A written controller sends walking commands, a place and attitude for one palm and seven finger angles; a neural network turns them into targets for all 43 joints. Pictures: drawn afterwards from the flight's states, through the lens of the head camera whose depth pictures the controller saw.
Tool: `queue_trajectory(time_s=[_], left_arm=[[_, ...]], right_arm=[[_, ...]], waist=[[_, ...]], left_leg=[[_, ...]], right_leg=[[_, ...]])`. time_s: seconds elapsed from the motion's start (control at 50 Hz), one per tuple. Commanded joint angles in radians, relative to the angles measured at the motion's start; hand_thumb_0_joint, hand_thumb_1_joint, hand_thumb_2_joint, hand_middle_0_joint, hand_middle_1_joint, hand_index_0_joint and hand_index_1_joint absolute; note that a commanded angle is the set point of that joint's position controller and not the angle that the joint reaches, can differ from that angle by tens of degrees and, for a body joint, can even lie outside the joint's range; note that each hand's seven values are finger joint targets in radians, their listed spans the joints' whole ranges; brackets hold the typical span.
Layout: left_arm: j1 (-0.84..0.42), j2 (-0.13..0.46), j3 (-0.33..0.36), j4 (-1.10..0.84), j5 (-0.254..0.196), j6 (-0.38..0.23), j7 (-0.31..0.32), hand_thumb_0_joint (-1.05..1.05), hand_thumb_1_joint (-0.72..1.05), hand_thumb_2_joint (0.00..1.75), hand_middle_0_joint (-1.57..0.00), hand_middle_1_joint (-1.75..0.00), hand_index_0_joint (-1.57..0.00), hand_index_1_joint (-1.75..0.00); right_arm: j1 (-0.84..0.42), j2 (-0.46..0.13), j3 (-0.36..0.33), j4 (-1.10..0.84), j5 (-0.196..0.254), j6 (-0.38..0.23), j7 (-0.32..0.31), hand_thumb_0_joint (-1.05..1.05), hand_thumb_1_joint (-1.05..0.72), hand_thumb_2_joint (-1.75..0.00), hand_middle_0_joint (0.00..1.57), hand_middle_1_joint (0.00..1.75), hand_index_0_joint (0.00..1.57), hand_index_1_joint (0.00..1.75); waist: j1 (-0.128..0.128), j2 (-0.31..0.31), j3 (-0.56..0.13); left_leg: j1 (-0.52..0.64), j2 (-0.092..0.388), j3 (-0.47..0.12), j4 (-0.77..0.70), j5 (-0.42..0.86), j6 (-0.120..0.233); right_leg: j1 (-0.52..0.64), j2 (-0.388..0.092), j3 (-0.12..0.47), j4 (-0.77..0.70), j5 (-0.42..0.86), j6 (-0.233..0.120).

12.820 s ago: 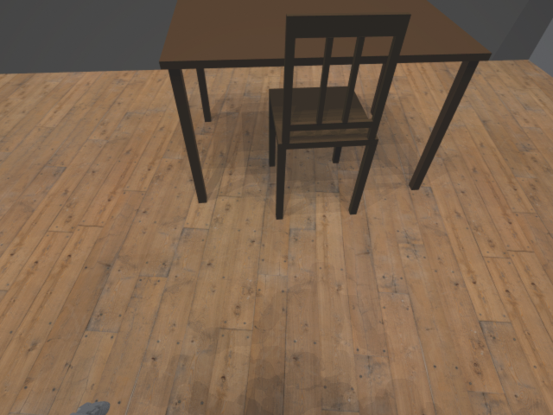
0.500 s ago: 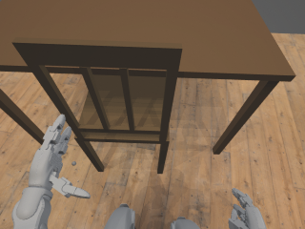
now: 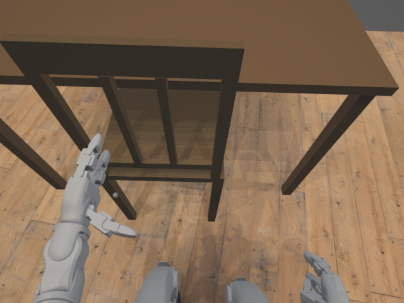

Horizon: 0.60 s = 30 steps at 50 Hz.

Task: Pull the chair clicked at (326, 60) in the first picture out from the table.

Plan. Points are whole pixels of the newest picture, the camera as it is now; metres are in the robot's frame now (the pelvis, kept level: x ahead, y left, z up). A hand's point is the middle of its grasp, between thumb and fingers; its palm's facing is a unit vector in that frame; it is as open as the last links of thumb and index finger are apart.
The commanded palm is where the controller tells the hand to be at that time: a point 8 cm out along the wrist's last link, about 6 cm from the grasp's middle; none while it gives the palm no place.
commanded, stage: aim the fingers beside a spindle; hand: left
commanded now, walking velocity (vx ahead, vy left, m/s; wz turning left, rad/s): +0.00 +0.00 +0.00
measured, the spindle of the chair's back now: (125, 126) +0.48 +0.19 +0.02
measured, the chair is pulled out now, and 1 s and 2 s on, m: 0.00 0.00 0.00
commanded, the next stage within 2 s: push the fingers through the gap in 1.04 s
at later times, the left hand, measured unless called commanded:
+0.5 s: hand (125, 188) +0.33 +0.16 +0.01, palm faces -0.02 -1.00 -0.03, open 16.9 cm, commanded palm +0.31 +0.22 +0.01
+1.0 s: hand (127, 187) +0.34 +0.16 +0.01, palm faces -0.03 -1.00 -0.03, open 16.9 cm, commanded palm +0.31 +0.22 +0.01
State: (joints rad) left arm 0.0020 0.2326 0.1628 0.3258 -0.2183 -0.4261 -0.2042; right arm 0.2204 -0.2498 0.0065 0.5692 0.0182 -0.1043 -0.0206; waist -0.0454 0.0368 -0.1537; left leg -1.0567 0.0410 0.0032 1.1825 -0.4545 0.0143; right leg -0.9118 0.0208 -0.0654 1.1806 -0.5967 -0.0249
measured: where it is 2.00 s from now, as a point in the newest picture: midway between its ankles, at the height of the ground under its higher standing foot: outside the picture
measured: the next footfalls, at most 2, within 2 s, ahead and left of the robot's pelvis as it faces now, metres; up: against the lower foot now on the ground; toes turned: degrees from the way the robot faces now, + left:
none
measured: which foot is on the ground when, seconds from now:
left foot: down 0.00-1.00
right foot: down 0.00-1.00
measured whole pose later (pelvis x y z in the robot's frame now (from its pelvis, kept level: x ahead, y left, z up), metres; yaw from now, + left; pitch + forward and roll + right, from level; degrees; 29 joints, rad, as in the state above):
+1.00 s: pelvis -0.01 +0.01 -0.02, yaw +0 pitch +21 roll -3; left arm -0.12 0.21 0.13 0.40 -0.18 -0.46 -0.14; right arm 0.20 -0.25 0.00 0.57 0.01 -0.03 0.00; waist -0.05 0.04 -0.16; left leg -1.16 0.04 0.00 1.26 -0.48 0.02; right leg -1.01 0.02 -0.07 1.26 -0.62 -0.02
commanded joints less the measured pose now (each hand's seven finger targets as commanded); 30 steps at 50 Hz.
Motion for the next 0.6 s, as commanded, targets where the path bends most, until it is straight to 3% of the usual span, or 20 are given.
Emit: queue_trajectory(time_s=[0.0,0.04,0.06,0.2,0.24,0.26,0.34,0.38,0.42,0.46,0.58], left_arm=[[-0.106,0.150,0.075,-0.214,-0.011,-0.090,0.016,0.00,-0.50,0.30,-0.06,-0.08,-0.06,-0.08],[-0.158,0.117,0.034,-0.209,-0.007,-0.095,0.016,0.00,-0.50,0.30,-0.06,-0.08,-0.06,-0.08],[-0.162,0.124,0.040,-0.191,-0.005,-0.096,0.017,0.00,-0.50,0.30,-0.06,-0.08,-0.06,-0.08],[-0.197,0.136,0.050,-0.177,-0.001,-0.109,0.019,0.00,-0.50,0.30,-0.06,-0.08,-0.06,-0.08],[-0.223,0.102,0.010,-0.187,0.004,-0.113,0.023,0.00,-0.50,0.30,-0.06,-0.08,-0.06,-0.08],[-0.241,0.098,0.000,-0.179,0.007,-0.112,0.027,0.00,-0.50,0.30,-0.06,-0.08,-0.06,-0.08],[-0.303,0.117,0.024,-0.120,0.018,-0.111,0.048,0.00,-0.50,0.30,-0.06,-0.08,-0.06,-0.08],[-0.316,0.143,0.050,-0.122,0.022,-0.117,0.053,0.00,-0.50,0.30,-0.06,-0.08,-0.06,-0.08],[-0.305,0.120,0.033,-0.109,0.027,-0.119,0.056,0.00,-0.50,0.30,-0.06,-0.08,-0.06,-0.08],[-0.298,0.133,0.043,-0.128,0.023,-0.117,0.058,0.00,-0.50,0.30,-0.06,-0.08,-0.06,-0.08],[-0.256,0.136,0.052,-0.122,0.013,-0.099,0.052,0.00,-0.50,0.30,-0.06,-0.08,-0.06,-0.08]], right_arm=[[0.005,-0.144,-0.064,-0.129,-0.005,-0.037,-0.007,0.00,-0.90,-0.90,0.20,0.30,0.20,0.30],[0.001,-0.143,-0.063,-0.124,-0.005,-0.031,-0.005,0.00,-0.90,-0.90,0.20,0.30,0.20,0.30],[0.006,-0.145,-0.065,-0.119,-0.006,-0.030,-0.006,0.00,-0.90,-0.90,0.20,0.30,0.20,0.30],[0.005,-0.148,-0.068,-0.113,-0.004,-0.019,-0.007,0.00,-0.90,-0.90,0.20,0.30,0.20,0.30],[0.002,-0.145,-0.067,-0.113,-0.006,-0.017,-0.005,0.00,-0.90,-0.90,0.20,0.30,0.20,0.30],[0.006,-0.146,-0.066,-0.110,-0.007,-0.015,-0.005,0.00,-0.90,-0.90,0.20,0.30,0.20,0.30],[0.002,-0.151,-0.065,-0.101,-0.009,-0.003,-0.006,0.00,-0.90,-0.90,0.20,0.30,0.20,0.30],[0.004,-0.150,-0.063,-0.103,-0.012,0.001,-0.005,0.00,-0.90,-0.90,0.20,0.30,0.20,0.30],[0.003,-0.147,-0.063,-0.108,-0.012,0.006,0.000,0.00,-0.90,-0.90,0.20,0.30,0.20,0.30],[0.007,-0.149,-0.065,-0.112,-0.013,0.010,0.002,0.00,-0.90,-0.90,0.20,0.30,0.20,0.30],[0.007,-0.148,-0.064,-0.117,-0.007,0.025,0.004,0.00,-0.90,-0.90,0.20,0.30,0.20,0.30]], waist=[[0.008,0.018,-0.347],[-0.012,0.016,-0.315],[-0.017,-0.014,-0.312],[-0.010,0.009,-0.336],[-0.015,0.036,-0.347],[-0.025,0.019,-0.339],[-0.026,-0.012,-0.315],[-0.013,0.013,-0.352],[-0.006,0.031,-0.366],[-0.004,0.018,-0.397],[-0.006,0.004,-0.370]], left_leg=[[0.351,-0.013,-0.042,-0.122,0.254,0.014],[0.338,-0.012,-0.043,-0.115,0.229,0.015],[0.325,-0.011,-0.046,-0.106,0.227,0.018],[0.320,-0.012,-0.047,-0.091,0.220,0.016],[0.339,-0.012,-0.053,-0.088,0.215,0.014],[0.337,-0.010,-0.057,-0.083,0.215,0.017],[0.281,-0.013,-0.056,-0.074,0.148,0.016],[0.276,-0.016,-0.050,-0.062,0.168,0.015],[0.299,-0.015,-0.054,-0.066,0.182,0.012],[0.310,-0.014,-0.053,-0.061,0.209,0.015],[0.287,-0.014,-0.046,-0.066,0.203,0.015]], right_leg=[[0.079,-0.004,0.032,-0.170,0.340,0.002],[0.043,-0.004,0.031,-0.169,0.318,0.005],[0.042,-0.002,0.032,-0.167,0.319,0.005],[0.020,-0.003,0.035,-0.150,0.306,0.001],[-0.011,-0.004,0.030,-0.144,0.285,0.001],[-0.019,-0.002,0.028,-0.144,0.283,0.001],[-0.042,-0.001,0.033,-0.143,0.223,0.001],[-0.023,-0.002,0.040,-0.129,0.247,-0.002],[-0.033,-0.001,0.033,-0.122,0.252,-0.005],[-0.014,0.001,0.036,-0.119,0.280,-0.003],[0.005,0.000,0.040,-0.131,0.293,-0.001]])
